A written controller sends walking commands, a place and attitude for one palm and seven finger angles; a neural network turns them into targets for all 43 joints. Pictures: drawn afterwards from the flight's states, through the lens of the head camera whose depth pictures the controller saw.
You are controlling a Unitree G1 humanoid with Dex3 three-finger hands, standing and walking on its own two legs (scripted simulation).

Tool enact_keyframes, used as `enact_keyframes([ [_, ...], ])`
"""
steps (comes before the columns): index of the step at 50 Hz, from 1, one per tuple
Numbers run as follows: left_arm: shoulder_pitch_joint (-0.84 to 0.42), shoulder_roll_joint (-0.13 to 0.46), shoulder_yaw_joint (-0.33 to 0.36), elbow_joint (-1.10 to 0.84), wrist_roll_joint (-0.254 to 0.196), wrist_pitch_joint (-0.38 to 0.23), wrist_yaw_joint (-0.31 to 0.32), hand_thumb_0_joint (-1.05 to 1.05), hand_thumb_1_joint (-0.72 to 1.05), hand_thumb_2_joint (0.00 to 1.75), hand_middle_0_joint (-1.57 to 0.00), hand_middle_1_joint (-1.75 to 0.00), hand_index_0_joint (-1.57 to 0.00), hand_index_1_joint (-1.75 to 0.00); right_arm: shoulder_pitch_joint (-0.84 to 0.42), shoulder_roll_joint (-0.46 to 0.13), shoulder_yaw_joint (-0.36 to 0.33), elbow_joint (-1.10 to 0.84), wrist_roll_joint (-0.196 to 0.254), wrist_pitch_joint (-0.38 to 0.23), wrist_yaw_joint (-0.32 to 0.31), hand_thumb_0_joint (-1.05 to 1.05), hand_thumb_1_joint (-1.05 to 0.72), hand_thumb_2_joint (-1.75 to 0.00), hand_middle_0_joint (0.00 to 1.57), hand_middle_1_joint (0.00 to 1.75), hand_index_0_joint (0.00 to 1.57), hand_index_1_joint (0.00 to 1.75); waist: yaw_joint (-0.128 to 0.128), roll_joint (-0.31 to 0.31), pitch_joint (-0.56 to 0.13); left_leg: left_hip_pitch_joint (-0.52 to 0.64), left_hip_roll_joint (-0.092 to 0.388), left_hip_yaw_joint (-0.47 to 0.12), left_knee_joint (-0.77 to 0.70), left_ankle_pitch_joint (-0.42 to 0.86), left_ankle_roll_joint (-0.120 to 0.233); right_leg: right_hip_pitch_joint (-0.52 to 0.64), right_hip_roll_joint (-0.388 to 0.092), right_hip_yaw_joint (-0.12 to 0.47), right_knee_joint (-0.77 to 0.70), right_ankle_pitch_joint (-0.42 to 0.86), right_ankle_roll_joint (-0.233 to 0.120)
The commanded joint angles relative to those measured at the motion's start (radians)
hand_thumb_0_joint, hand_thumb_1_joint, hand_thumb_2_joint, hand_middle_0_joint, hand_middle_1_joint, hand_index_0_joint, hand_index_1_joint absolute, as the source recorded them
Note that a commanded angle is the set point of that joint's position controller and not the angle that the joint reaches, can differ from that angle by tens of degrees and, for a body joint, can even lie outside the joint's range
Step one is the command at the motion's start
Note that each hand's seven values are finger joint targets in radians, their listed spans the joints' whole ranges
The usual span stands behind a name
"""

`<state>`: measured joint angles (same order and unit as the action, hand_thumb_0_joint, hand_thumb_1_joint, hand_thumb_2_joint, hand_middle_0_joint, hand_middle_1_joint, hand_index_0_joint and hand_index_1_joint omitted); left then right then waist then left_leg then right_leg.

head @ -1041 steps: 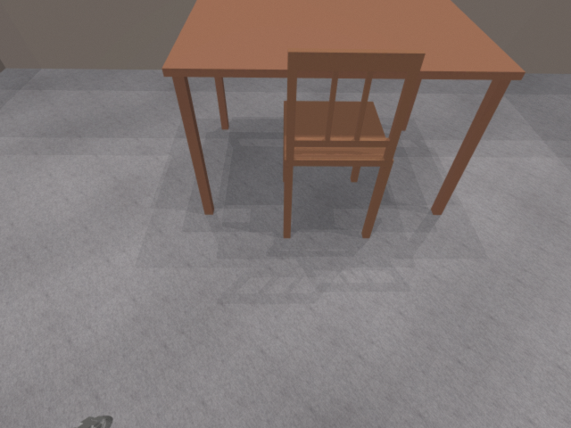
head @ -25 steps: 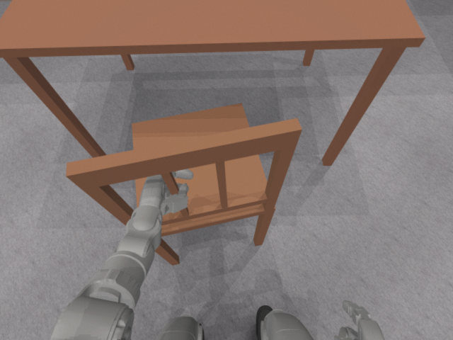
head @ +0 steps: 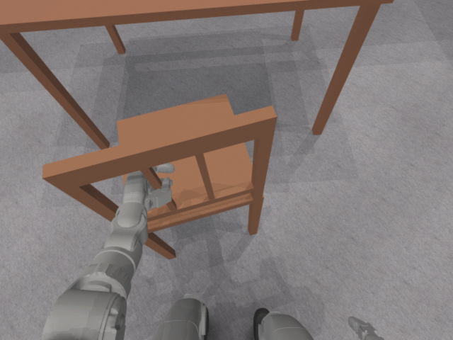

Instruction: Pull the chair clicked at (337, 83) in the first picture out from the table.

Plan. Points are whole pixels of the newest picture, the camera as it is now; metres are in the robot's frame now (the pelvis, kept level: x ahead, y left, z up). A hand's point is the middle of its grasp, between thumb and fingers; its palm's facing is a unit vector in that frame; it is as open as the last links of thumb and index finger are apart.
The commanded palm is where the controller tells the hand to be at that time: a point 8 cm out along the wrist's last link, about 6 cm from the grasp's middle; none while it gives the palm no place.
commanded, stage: step backward, pulling the chair out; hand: left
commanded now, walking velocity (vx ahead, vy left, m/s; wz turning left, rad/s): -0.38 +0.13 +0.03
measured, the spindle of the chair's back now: (160, 189) +0.40 +0.16 -0.10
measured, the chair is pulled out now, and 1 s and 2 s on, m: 0.40 0.61 0.61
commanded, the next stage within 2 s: stop walking, hand still on the chair in 0.40 s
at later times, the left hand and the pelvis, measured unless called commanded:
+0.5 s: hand (160, 264) +0.24 +0.13 -0.06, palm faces -0.10 -0.98 -0.14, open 4.9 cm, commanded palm +0.22 +0.18 -0.05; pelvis -0.11 +0.04 +0.00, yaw +2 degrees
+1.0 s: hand (146, 314) +0.16 +0.15 -0.06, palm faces -0.08 -0.99 -0.14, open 4.9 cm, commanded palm +0.14 +0.20 -0.05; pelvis -0.13 +0.05 +0.00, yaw +1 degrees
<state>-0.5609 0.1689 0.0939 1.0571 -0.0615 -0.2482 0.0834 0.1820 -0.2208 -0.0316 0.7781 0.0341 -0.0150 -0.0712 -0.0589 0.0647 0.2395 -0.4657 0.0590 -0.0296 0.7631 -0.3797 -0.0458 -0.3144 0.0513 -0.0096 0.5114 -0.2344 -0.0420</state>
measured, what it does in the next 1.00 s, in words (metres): walks backwards: left foot, then right foot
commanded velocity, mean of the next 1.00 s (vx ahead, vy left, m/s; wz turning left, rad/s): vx -0.10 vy -0.04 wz -0.01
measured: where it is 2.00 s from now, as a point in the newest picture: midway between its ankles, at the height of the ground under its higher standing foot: outside the picture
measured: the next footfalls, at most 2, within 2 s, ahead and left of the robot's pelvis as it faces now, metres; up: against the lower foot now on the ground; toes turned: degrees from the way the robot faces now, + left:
left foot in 0.30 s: -0.12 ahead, +0.18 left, +0.00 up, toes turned +3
right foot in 0.50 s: -0.05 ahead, -0.07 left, +0.00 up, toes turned +0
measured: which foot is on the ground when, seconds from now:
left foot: up 0.00-0.28, down 0.30-1.00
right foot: down 0.00-0.36, up 0.38-0.48, down 0.50-1.00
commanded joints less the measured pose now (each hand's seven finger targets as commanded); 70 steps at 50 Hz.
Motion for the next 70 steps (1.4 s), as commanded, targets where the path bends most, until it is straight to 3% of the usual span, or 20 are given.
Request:
enact_keyframes([
  [1,-0.230,0.200,0.006,-0.181,0.053,-0.011,0.014,0.00,0.90,0.90,-0.50,-1.45,-0.50,-1.45,0.000,-0.123,-0.022,-0.106,-0.008,-0.045,-0.033,0.00,-0.90,-0.90,0.20,0.30,0.20,0.30,0.040,-0.094,-0.590,-0.032,-0.034,-0.082,0.243,-0.139,-0.017,0.382,-0.410,0.223,-0.030,0.904,-0.106],
  [11,-0.160,0.090,-0.080,-0.192,0.024,0.076,0.015,0.00,0.90,0.90,-0.50,-1.45,-0.50,-1.45,0.084,-0.159,-0.022,-0.139,0.002,0.022,-0.069,0.00,-0.90,-0.90,0.20,0.30,0.20,0.30,0.034,-0.237,-0.625,0.147,-0.030,0.035,-0.222,-0.029,-0.021,0.393,-0.347,0.153,-0.072,0.784,-0.062],
  [16,-0.225,0.013,-0.168,-0.280,0.019,0.064,-0.019,0.00,0.90,0.90,-0.50,-1.45,-0.50,-1.45,0.109,-0.199,-0.061,-0.167,0.012,0.060,-0.065,0.00,-0.90,-0.90,0.20,0.30,0.20,0.30,0.007,-0.065,-0.610,0.472,0.159,0.095,-0.398,0.610,0.040,0.138,-0.127,0.010,0.031,0.412,0.074],
  [18,-0.324,-0.021,-0.190,-0.343,0.030,0.037,-0.031,0.00,0.90,0.90,-0.50,-1.45,-0.50,-1.45,0.058,-0.157,-0.041,-0.202,-0.024,0.052,-0.056,0.00,-0.90,-0.90,0.20,0.30,0.20,0.30,-0.008,0.234,-0.541,0.420,0.212,0.020,-0.364,0.774,0.085,0.030,-0.102,-0.042,0.201,0.162,0.066],
  [19,-0.327,0.005,-0.165,-0.353,0.034,0.029,-0.031,0.00,0.90,0.90,-0.50,-1.45,-0.50,-1.45,0.058,-0.147,-0.042,-0.196,-0.030,0.048,-0.045,0.00,-0.90,-0.90,0.20,0.30,0.20,0.30,0.004,0.275,-0.512,0.424,0.253,-0.030,-0.375,0.795,0.119,-0.034,-0.086,-0.035,0.248,-0.103,0.059],
  [20,-0.300,-0.002,-0.151,-0.301,0.035,0.026,-0.026,0.00,0.90,0.90,-0.50,-1.45,-0.50,-1.45,0.071,-0.142,-0.041,-0.185,-0.031,0.041,-0.034,0.00,-0.90,-0.90,0.20,0.30,0.20,0.30,0.014,0.229,-0.467,0.428,0.280,-0.043,-0.347,0.826,0.153,-0.060,-0.071,-0.025,0.265,-0.174,0.052],
  [22,-0.312,-0.009,-0.148,-0.238,0.042,0.014,-0.027,0.00,0.90,0.90,-0.50,-1.45,-0.50,-1.45,0.102,-0.151,-0.047,-0.158,-0.018,0.027,-0.013,0.00,-0.90,-0.90,0.20,0.30,0.20,0.30,0.016,0.094,-0.454,0.525,0.263,-0.024,-0.211,0.977,0.126,-0.030,-0.071,-0.016,0.080,-0.052,0.037],
  [24,-0.350,0.034,-0.130,-0.195,0.059,0.006,-0.030,0.00,0.90,0.90,-0.50,-1.45,-0.50,-1.45,0.127,-0.155,-0.046,-0.131,-0.008,0.011,-0.011,0.00,-0.90,-0.90,0.20,0.30,0.20,0.30,0.009,-0.009,-0.470,0.429,0.189,0.038,-0.098,0.812,0.071,0.149,-0.084,-0.009,-0.080,0.319,0.037],
  [26,-0.262,0.068,-0.128,-0.325,0.054,-0.013,-0.039,0.00,0.90,0.90,-0.50,-1.45,-0.50,-1.45,0.116,-0.130,-0.049,-0.179,-0.009,-0.002,-0.018,0.00,-0.90,-0.90,0.20,0.30,0.20,0.30,0.018,-0.140,-0.468,0.202,0.064,0.068,-0.028,0.127,0.008,0.258,-0.268,0.147,-0.086,0.610,-0.039],
  [27,-0.175,0.101,-0.086,-0.280,0.034,0.003,-0.029,0.00,0.90,0.90,-0.50,-1.45,-0.50,-1.45,0.102,-0.134,-0.052,-0.180,0.003,0.001,-0.028,0.00,-0.90,-0.90,0.20,0.30,0.20,0.30,0.035,-0.327,-0.522,0.156,0.008,0.048,0.043,-0.153,0.001,0.263,-0.342,0.230,-0.113,0.510,-0.082],
  [28,-0.138,0.073,-0.101,-0.290,0.028,0.020,-0.028,0.00,0.90,0.90,-0.50,-1.45,-0.50,-1.45,0.078,-0.122,-0.043,-0.193,0.004,-0.003,-0.035,0.00,-0.90,-0.90,0.20,0.30,0.20,0.30,0.053,-0.332,-0.516,0.147,0.004,0.006,0.090,-0.203,0.017,0.224,-0.364,0.237,-0.134,0.366,-0.094],
  [30,-0.140,0.058,-0.109,-0.353,0.032,0.040,-0.014,0.00,0.90,0.90,-0.50,-1.45,-0.50,-1.45,0.059,-0.104,-0.006,-0.178,-0.003,-0.012,-0.040,0.00,-0.90,-0.90,0.20,0.30,0.20,0.30,0.033,-0.216,-0.523,0.182,-0.010,0.010,-0.039,-0.134,0.035,0.214,-0.324,0.178,-0.121,0.244,-0.082],
  [33,-0.121,0.041,-0.117,-0.374,0.023,0.058,-0.007,0.00,0.90,0.90,-0.50,-1.45,-0.50,-1.45,0.066,-0.109,0.005,-0.177,-0.015,-0.014,-0.050,0.00,-0.90,-0.90,0.20,0.30,0.20,0.30,0.016,-0.215,-0.495,0.336,-0.004,0.045,-0.330,0.059,0.061,0.122,-0.225,0.098,-0.113,-0.101,0.001],
  [36,-0.115,-0.001,-0.157,-0.398,0.028,0.066,-0.010,0.00,0.90,0.90,-0.50,-1.45,-0.50,-1.45,0.008,-0.118,0.011,-0.208,-0.008,-0.012,-0.043,0.00,-0.90,-0.90,0.20,0.30,0.20,0.30,0.045,0.137,-0.371,0.087,0.173,-0.177,-0.547,-0.183,0.167,0.177,-0.078,-0.003,0.162,-0.186,0.055],
  [38,-0.097,0.001,-0.150,-0.413,0.028,0.076,-0.013,0.00,0.90,0.90,-0.50,-1.45,-0.50,-1.45,0.031,-0.124,-0.001,-0.211,-0.005,-0.004,-0.037,0.00,-0.90,-0.90,0.20,0.30,0.20,0.30,0.052,0.050,-0.347,0.056,0.165,-0.139,-0.495,-0.134,0.185,0.250,-0.077,-0.008,0.156,-0.106,0.062],
  [41,-0.057,-0.028,-0.187,-0.429,0.036,0.066,-0.017,0.00,0.90,0.90,-0.50,-1.45,-0.50,-1.45,0.042,-0.115,-0.001,-0.194,-0.012,-0.024,-0.028,0.00,-0.90,-0.90,0.20,0.30,0.20,0.30,0.036,-0.046,-0.354,0.242,0.069,-0.043,-0.343,0.109,0.115,0.181,-0.112,0.048,-0.126,-0.054,0.043],
  [44,0.011,0.005,-0.174,-0.392,0.037,0.069,-0.011,0.00,0.90,0.90,-0.50,-1.45,-0.50,-1.45,0.053,-0.115,-0.011,-0.172,-0.008,-0.030,-0.032,0.00,-0.90,-0.90,0.20,0.30,0.20,0.30,0.028,-0.180,-0.338,0.275,0.010,0.020,-0.328,0.034,0.068,0.114,-0.175,0.152,-0.213,-0.157,0.009],
  [49,0.084,0.030,-0.156,-0.456,0.044,0.053,0.000,0.00,0.90,0.90,-0.50,-1.45,-0.50,-1.45,0.030,-0.119,-0.011,-0.173,-0.015,-0.042,-0.034,0.00,-0.90,-0.90,0.20,0.30,0.20,0.30,0.037,-0.044,-0.397,0.347,0.049,0.010,-0.358,0.309,0.065,0.177,-0.151,0.089,-0.099,0.201,0.012],
  [55,0.167,0.015,-0.170,-0.521,0.047,0.059,-0.005,0.00,0.90,0.90,-0.50,-1.45,-0.50,-1.45,0.014,-0.115,-0.009,-0.205,-0.018,-0.034,-0.033,0.00,-0.90,-0.90,0.20,0.30,0.20,0.30,0.038,-0.076,-0.457,0.384,0.062,0.020,-0.326,0.507,0.052,0.237,-0.155,0.061,-0.037,0.477,0.011],
  [70,0.222,0.019,-0.165,-0.577,0.039,0.101,0.003,0.00,0.90,0.90,-0.50,-1.45,-0.50,-1.45,-0.016,-0.103,0.003,-0.244,-0.017,-0.001,-0.037,0.00,-0.90,-0.90,0.20,0.30,0.20,0.30,0.043,-0.077,-0.437,0.357,0.050,0.027,-0.353,0.363,0.054,0.236,-0.159,0.074,-0.081,0.369,0.014],
])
